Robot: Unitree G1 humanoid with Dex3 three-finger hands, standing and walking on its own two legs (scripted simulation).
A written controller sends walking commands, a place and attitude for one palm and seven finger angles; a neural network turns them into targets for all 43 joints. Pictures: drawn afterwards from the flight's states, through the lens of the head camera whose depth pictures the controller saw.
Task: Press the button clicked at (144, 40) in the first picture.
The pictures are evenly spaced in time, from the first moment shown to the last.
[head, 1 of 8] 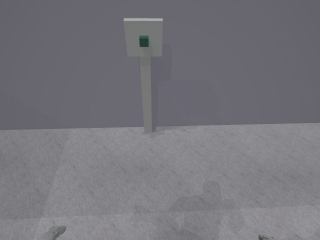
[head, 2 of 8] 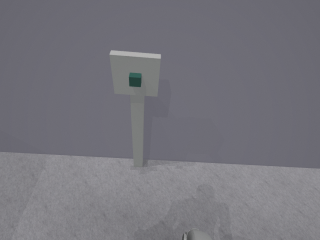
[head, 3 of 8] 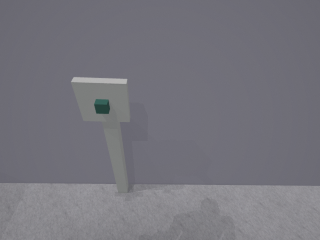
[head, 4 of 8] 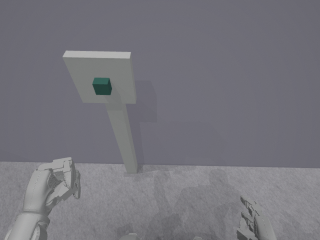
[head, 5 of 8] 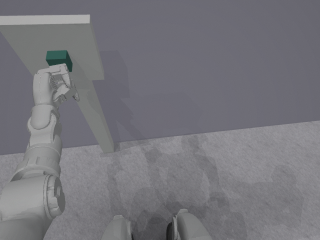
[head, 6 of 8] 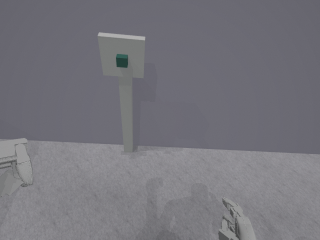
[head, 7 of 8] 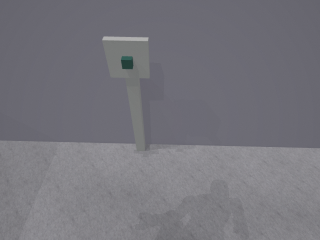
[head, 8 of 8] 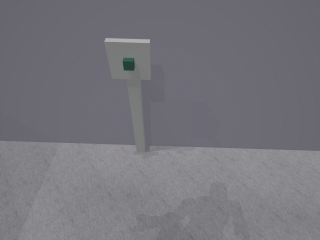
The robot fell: no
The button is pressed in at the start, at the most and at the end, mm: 0 10 0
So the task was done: yes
